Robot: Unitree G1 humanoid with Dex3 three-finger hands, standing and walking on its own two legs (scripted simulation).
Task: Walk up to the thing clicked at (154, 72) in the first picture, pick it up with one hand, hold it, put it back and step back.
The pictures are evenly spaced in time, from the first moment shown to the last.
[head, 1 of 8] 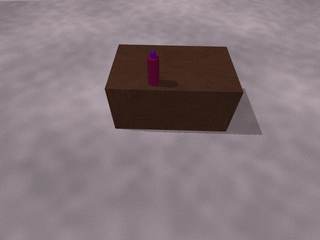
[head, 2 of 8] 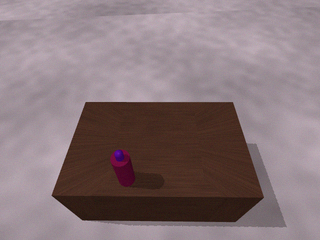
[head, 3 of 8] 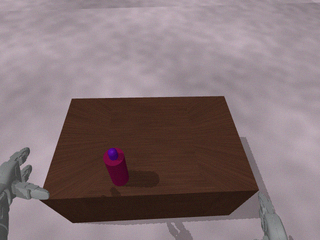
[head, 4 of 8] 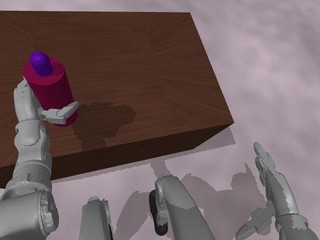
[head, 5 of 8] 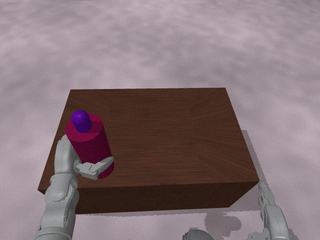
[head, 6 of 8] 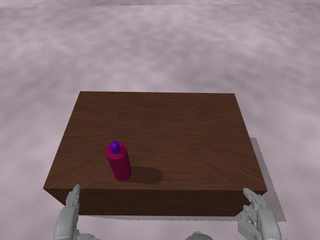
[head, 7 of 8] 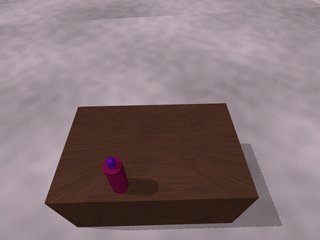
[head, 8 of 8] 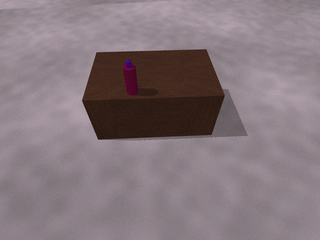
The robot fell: no
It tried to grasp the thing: yes
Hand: left
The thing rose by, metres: 0.27
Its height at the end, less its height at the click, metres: +0.00
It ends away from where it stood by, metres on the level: 0.01
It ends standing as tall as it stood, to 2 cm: yes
